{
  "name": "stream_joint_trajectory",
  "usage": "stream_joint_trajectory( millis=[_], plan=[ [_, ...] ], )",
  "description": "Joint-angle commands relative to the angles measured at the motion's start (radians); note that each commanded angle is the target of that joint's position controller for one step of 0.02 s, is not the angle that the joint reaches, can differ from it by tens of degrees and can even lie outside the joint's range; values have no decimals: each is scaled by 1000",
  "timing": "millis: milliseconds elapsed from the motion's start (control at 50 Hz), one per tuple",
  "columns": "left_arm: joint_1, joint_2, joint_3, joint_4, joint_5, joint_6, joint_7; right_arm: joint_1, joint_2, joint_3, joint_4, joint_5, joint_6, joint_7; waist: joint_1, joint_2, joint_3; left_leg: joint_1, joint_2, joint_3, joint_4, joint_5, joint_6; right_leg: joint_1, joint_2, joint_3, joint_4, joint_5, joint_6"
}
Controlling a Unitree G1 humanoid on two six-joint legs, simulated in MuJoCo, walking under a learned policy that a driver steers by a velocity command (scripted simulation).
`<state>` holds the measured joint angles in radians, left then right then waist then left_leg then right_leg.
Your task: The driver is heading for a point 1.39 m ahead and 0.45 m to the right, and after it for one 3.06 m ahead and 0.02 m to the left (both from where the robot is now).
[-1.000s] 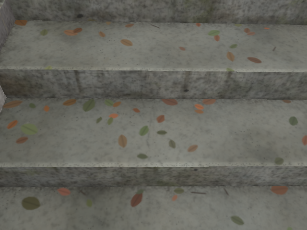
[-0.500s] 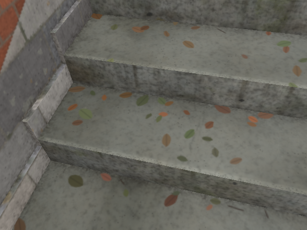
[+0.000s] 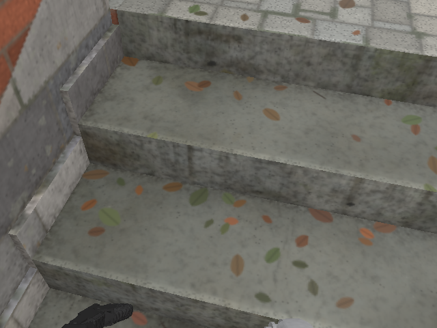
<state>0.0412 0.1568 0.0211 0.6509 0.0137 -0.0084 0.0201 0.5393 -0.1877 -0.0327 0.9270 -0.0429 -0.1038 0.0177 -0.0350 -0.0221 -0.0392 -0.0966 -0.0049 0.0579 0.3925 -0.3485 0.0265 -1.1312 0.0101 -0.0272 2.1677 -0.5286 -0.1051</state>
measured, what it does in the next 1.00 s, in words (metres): climbs: right foot 0.16 m higher, then left foot 0.16 m higher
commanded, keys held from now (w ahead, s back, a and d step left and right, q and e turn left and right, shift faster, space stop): no key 0.34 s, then w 0.24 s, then w+e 0.42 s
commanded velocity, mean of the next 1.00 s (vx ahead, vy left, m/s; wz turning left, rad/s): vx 0.29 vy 0.00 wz -0.13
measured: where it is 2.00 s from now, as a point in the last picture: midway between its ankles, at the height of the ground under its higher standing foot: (281, 52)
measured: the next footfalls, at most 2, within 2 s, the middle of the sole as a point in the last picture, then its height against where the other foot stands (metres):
right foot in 0.16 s outside the picture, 0.16 m higher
left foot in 0.92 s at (166, 246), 0.16 m higher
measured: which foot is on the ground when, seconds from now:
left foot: down 0.00-0.16, up 0.18-0.90, down 0.92-1.00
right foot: up 0.00-0.14, down 0.16-0.94, up 0.96-1.00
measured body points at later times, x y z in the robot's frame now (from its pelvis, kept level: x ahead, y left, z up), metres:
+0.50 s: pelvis +0.18 -0.04 +0.15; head +0.21 -0.06 +0.60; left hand +0.15 +0.20 +0.02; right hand +0.35 -0.24 +0.03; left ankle +0.25 +0.09 -0.43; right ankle +0.20 -0.09 -0.58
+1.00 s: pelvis +0.46 +0.03 +0.19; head +0.49 +0.02 +0.64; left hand +0.37 +0.22 +0.05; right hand +0.74 -0.14 +0.15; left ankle +0.57 +0.13 -0.42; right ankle +0.24 -0.09 -0.47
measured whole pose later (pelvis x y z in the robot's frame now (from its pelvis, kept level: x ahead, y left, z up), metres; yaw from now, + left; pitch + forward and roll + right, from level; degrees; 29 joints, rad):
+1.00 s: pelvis +0.46 +0.03 +0.19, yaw -11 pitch +9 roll +4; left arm 0.53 0.07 -0.02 1.16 0.06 -0.11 -0.11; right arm -0.22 -0.07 0.07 0.74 -0.04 -0.05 0.06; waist 0.07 -0.06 -0.10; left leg -0.95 0.06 0.17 1.25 -0.47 0.07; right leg -0.29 -0.05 0.19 0.92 -0.12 -0.08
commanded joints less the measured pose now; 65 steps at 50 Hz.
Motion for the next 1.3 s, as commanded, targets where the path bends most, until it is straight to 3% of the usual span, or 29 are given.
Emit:
stream_joint_trajectory(
  millis=[20,40,60,100,140,160,180,200,260,460,500,520,540,560,580,600,620,660,780,820,880,920,960,980,1000,1020,1100,1200,1300],
  plan=[
    [-151,56,-47,-153,1,-14,-38,-172,-16,35,13,-122,-5,45,105,94,-38,-309,152,-79,-221,66,162,-50,-50,0,-341,259,-132],
    [-232,81,-42,-190,11,15,-68,-276,-124,8,-77,-89,8,63,133,100,16,-603,138,-43,-402,146,204,283,-54,-76,-545,143,-100],
    [-175,-37,-61,-199,6,21,-19,-107,-133,-8,-17,75,-2,-15,68,106,192,-432,184,-62,-487,565,196,319,-39,-206,-637,106,-30],
    [52,-37,-59,-106,-27,25,27,-51,-214,-11,14,93,-20,-42,117,212,-7,-178,179,44,-221,1609,154,586,39,-248,-782,60,-29],
    [317,25,-26,-19,-6,7,38,-114,-262,-38,5,107,-21,-36,230,266,-184,62,224,29,159,1844,78,761,84,-156,-1087,170,-47],
    [379,109,7,10,21,-4,39,-110,-244,-45,-10,98,-27,-18,245,199,-276,-31,177,-10,413,1530,37,946,22,48,-1217,225,-77],
    [398,240,43,46,21,-4,48,-108,-126,-27,-89,86,-21,17,202,-305,-305,-420,-78,-12,902,250,-35,1114,-309,575,-1532,790,-274],
    [324,230,50,25,8,6,48,-51,-98,-29,-70,27,-8,35,143,-266,-412,-387,-117,-238,1246,47,-14,996,-325,778,-1723,796,-297],
    [149,66,32,88,16,-26,29,-202,-24,-20,-164,-16,43,6,19,91,15,-638,-9,-171,1300,153,19,661,-247,493,-1653,213,-165],
    [378,73,43,224,-15,-104,22,-352,-20,-12,-222,-1,87,-9,35,8,15,-852,57,-54,1058,324,-7,852,-200,263,-1925,130,-96],
    [451,102,56,245,4,-116,27,-373,5,-16,-196,0,92,-11,65,-62,13,-908,64,-30,1098,326,-17,938,-230,300,-1940,108,-107],
    [527,38,8,321,128,-97,-56,-429,-15,14,-176,-19,106,37,141,-217,79,-1178,-2,-209,1495,308,70,930,-296,440,-1897,69,-219],
    [601,25,1,359,133,-87,-90,-424,-16,14,-180,-22,96,32,150,-142,117,-1446,-49,-321,1685,247,127,1078,-348,487,-1866,27,-265],
    [619,15,-14,393,129,-80,-112,-419,4,32,-183,-16,79,17,132,-80,109,-1594,-65,-369,1771,253,189,1154,-352,462,-1838,42,-240],
    [524,168,62,298,-14,-110,-45,-413,63,9,-227,-11,69,-16,27,93,36,-1311,25,-125,1484,167,85,1132,-288,296,-1899,-60,-90],
    [507,116,37,320,-22,-123,-21,-502,44,17,-232,-27,71,-23,60,124,66,-1214,52,-37,1416,215,40,1003,-226,283,-1906,-17,-75],
    [596,-43,-43,386,115,-86,-65,-562,59,58,-203,-27,79,18,147,-163,20,-1414,38,-103,1763,279,151,997,-217,341,-1863,26,-183],
    [699,-52,-54,450,145,-62,-78,-546,95,94,-208,-39,64,36,152,-55,94,-1691,50,-152,1826,279,195,1151,-278,411,-1853,96,-215],
    [746,-73,-95,532,138,-83,-84,-865,66,110,-307,1,65,34,173,-78,108,-1493,168,-10,1396,325,186,983,-220,322,-1965,278,-185],
    [674,-82,-105,511,74,-82,-127,-1085,112,126,-374,-26,125,63,156,-99,98,-1014,145,34,1147,146,160,610,-245,257,-2147,382,-184],
    [558,89,-69,453,-2,-125,-125,-857,35,79,-278,-15,117,83,7,-148,-21,-775,17,107,974,-47,117,898,-289,175,-1991,1239,-155],
    [609,179,-19,505,24,-127,-122,-741,0,63,-251,21,86,63,-20,-198,-142,-563,-54,101,694,-48,138,1110,-280,142,-1803,1768,-105],
    [672,-2,-37,468,94,-126,-118,-280,-87,52,-146,23,57,40,-110,198,-602,311,300,-614,396,176,390,539,-56,190,-1183,1009,-10],
    [548,-49,-25,483,50,-100,-130,-86,-120,33,-70,-14,66,16,-175,291,-516,249,382,-947,142,-113,391,344,26,317,-773,523,1],
    [428,-30,11,459,13,-101,-132,-131,-157,17,-12,-14,39,8,-126,229,-161,-55,356,-888,53,-377,297,166,-12,316,-482,582,9],
    [413,-45,22,456,23,-109,-113,-216,-170,-1,4,19,17,7,-71,150,-99,-215,375,-743,71,-300,292,191,-53,255,-354,614,13],
    [252,-42,32,389,36,-67,-107,-340,152,70,57,23,4,58,102,10,-84,-304,339,-354,51,75,220,82,-69,222,-199,595,-151],
    [84,-57,-8,282,18,-32,-125,-402,149,74,101,-19,-18,28,132,37,7,-318,276,-10,-136,103,188,-83,-103,162,-193,407,-219],
    [-178,-41,-70,138,-15,-33,-104,-25,80,94,265,-104,-10,17,21,22,52,66,290,27,-186,156,205,-490,-83,125,-77,218,-269]
  ],
)
Over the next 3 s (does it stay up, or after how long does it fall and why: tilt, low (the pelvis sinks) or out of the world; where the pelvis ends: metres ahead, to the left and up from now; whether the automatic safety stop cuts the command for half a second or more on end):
stays up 1.44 -0.57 0.63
